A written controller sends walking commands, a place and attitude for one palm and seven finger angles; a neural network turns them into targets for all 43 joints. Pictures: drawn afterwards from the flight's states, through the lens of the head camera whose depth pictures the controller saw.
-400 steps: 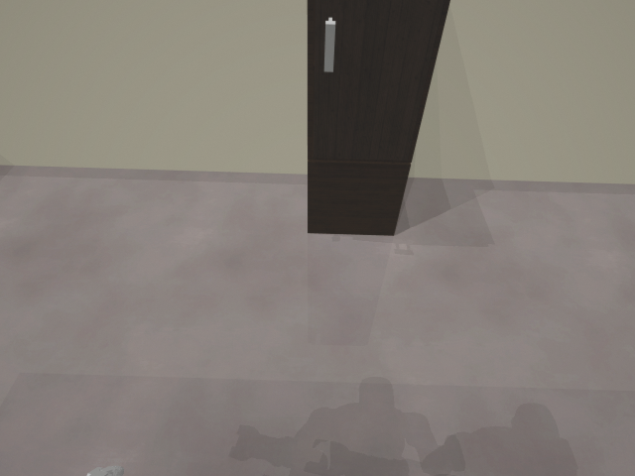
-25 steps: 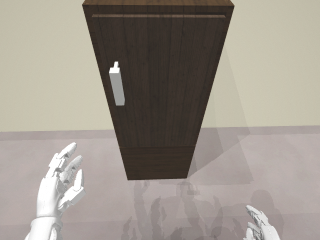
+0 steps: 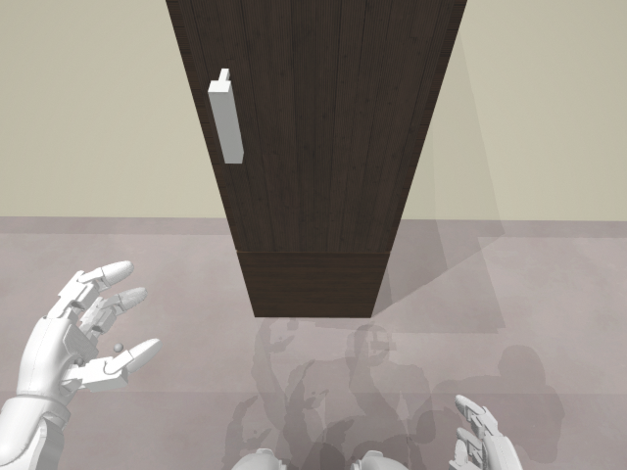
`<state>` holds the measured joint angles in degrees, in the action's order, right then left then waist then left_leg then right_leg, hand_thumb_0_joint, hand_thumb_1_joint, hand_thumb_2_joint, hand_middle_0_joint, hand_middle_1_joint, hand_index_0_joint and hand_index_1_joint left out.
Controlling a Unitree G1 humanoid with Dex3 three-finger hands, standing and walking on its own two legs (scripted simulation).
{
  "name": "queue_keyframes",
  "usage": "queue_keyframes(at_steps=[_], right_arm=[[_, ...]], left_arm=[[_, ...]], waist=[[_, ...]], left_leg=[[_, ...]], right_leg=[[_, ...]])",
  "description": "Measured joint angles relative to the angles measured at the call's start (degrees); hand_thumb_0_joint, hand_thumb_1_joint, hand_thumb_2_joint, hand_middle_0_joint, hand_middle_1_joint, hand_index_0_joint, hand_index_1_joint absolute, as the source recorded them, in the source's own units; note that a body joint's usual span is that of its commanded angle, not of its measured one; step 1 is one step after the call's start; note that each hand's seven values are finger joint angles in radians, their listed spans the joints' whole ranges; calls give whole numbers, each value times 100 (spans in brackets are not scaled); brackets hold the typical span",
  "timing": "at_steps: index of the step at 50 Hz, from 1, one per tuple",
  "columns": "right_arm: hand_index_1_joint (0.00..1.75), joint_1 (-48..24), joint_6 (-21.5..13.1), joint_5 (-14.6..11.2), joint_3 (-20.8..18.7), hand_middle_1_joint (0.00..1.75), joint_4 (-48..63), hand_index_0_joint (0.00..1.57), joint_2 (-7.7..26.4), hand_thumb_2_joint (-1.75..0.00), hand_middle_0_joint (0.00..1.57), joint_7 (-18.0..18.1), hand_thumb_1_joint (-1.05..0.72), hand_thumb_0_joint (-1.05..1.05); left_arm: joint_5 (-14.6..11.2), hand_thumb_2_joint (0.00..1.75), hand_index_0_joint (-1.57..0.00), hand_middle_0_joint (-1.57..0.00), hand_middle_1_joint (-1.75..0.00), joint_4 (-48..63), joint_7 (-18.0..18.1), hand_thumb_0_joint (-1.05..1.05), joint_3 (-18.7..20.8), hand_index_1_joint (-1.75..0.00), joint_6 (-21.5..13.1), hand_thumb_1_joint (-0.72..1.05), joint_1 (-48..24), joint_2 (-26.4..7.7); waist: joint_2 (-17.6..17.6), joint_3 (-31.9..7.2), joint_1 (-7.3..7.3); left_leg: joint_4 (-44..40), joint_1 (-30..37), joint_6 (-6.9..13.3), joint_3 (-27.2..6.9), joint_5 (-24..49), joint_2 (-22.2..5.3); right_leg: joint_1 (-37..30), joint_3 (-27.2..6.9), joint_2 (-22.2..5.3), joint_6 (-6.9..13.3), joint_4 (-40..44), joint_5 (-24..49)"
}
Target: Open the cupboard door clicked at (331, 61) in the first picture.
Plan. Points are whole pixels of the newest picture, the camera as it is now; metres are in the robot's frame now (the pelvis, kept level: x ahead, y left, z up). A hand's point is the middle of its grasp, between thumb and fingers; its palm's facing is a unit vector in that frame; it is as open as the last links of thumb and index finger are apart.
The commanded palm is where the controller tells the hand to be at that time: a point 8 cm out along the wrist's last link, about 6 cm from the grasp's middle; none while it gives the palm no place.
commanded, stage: raise the hand with hooked fingers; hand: left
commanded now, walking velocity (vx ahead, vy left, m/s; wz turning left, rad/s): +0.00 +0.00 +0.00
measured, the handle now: (229, 116) +0.58 +0.16 +0.12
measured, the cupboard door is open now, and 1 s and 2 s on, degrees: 0 0 0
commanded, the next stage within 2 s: move the hooked fingers beside the handle in 1.34 s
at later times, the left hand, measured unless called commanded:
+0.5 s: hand (58, 303) +0.27 +0.29 +0.10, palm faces +0.08 -1.00 -0.03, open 13.5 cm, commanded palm +0.24 +0.34 +0.11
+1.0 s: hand (32, 248) +0.31 +0.32 +0.14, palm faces +0.05 -1.00 -0.01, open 14.0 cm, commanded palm +0.27 +0.36 +0.14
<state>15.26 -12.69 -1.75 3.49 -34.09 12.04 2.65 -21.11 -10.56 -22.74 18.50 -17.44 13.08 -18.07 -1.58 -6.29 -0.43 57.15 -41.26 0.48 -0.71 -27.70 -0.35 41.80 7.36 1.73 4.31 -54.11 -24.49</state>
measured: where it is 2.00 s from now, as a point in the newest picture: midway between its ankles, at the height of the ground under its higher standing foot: outside the picture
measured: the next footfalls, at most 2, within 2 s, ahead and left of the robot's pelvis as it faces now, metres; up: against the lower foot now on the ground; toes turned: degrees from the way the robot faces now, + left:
none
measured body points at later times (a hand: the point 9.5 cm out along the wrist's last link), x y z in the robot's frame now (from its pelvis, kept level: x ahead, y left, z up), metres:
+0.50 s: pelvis +0.01 +0.04 +0.02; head +0.04 +0.06 +0.47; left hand +0.26 +0.35 +0.10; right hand +0.19 -0.19 -0.04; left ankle +0.00 +0.11 -0.68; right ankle +0.03 -0.07 -0.68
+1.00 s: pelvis +0.01 +0.04 +0.04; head +0.03 +0.05 +0.49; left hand +0.30 +0.37 +0.14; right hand +0.16 -0.20 -0.04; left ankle +0.00 +0.11 -0.68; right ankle +0.03 -0.07 -0.68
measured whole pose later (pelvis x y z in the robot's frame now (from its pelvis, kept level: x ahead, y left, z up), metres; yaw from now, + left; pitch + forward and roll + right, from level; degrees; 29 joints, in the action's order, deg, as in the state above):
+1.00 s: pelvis +0.01 +0.04 +0.04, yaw -1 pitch +5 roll -2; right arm 16.9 -11.8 -2.7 3.7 -34.4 16.2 4.4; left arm -19.5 -22.4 -25.7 24.3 -7.5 -6.3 -24.6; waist -1.4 -3.7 0.7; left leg 41.2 -24.7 3.7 1.5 -21.7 1.9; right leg 25.3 4.5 0.3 1.0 -38.0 -17.8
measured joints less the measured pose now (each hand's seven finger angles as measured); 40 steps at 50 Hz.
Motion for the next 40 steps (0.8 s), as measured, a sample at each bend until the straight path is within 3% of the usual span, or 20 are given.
queue_keyframes(at_steps=[8,14,29,40], right_arm=[[30,326,-132,5,-193,30,-57,21,331,-90,21,11,-91,2],[30,202,-187,-14,-262,30,-9,21,478,-90,20,67,-91,2],[30,-162,-92,-39,73,30,176,21,212,-90,21,115,-91,2],[30,-2,11,-52,136,30,-9,21,245,-90,21,170,-91,2]], left_arm=[[20,52,-26,-26,-86,-6,224,1,95,-86,-263,3,29,75],[79,46,-27,-27,-95,78,273,0,17,-95,-212,-11,-53,44],[222,33,-29,-30,-116,-237,174,-1,116,-115,527,-43,-961,-233],[226,30,-30,-30,-120,-786,-99,-1,427,-119,852,-49,-1662,-513]], waist=[[42,53,-55],[81,95,-33],[32,168,197],[3,266,206]], left_leg=[[-363,291,145,169,138,68],[-477,525,235,182,151,125],[-970,1175,355,159,320,238],[-1361,1519,360,178,491,262]], right_leg=[[-243,-178,-49,-126,323,165],[-508,-200,-95,-217,484,206],[-1234,-199,-178,-366,1074,411],[-1566,-232,-185,-382,1449,578]])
